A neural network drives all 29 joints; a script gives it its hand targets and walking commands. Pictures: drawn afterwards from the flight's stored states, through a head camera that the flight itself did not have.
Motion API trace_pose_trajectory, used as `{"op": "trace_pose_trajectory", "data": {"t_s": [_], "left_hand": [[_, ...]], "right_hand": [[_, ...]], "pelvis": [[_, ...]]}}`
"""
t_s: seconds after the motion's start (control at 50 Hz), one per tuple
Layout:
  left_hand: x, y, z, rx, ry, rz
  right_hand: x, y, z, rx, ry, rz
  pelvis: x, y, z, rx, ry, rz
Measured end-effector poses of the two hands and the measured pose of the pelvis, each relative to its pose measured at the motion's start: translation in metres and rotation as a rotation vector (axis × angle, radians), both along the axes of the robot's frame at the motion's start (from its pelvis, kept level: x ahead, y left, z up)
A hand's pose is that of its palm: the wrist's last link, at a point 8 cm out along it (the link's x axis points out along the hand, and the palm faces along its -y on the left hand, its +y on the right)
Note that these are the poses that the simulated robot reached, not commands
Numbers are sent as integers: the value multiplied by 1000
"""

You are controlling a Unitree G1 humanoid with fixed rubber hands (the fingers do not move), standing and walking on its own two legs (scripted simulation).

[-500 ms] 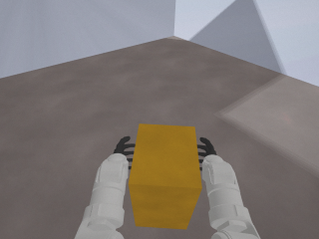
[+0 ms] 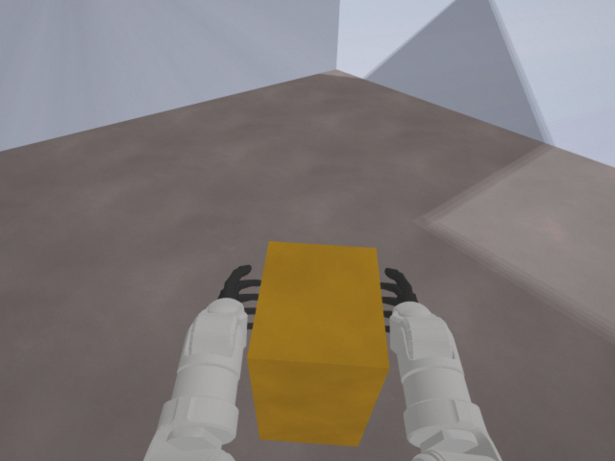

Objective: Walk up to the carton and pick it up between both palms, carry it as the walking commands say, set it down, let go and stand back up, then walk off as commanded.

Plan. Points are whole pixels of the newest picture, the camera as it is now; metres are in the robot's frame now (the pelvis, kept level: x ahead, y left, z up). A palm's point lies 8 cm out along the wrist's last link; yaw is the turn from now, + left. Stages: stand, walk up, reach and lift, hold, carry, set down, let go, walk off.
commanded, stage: hold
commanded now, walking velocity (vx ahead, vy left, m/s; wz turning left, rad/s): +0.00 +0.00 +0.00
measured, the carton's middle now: (315, 348) +0.29 +0.00 -0.01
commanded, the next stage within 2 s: carry in 0.50 s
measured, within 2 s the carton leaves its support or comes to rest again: neither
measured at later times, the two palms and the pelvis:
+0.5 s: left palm (229, 315) +0.30 +0.12 +0.06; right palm (406, 319) +0.30 -0.12 +0.06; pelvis +0.00 +0.00 +0.00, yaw +0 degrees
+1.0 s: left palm (350, 242) +0.43 -0.05 +0.08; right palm (514, 285) +0.34 -0.28 +0.08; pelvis +0.11 -0.06 +0.00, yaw -20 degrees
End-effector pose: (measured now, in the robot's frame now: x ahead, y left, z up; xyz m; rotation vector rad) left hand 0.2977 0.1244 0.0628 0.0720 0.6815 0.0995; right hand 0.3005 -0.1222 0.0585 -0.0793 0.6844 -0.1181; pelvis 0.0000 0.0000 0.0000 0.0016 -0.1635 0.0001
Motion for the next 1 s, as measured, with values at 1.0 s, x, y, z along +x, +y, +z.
{"op": "trace_pose_trajectory", "data": {"t_s": [1.0], "left_hand": [[130, -176, 20, -23, 63, -333]], "right_hand": [[43, -161, 21, 77, 41, -411]], "pelvis": [[115, -61, 3, 74, 267, -352]]}}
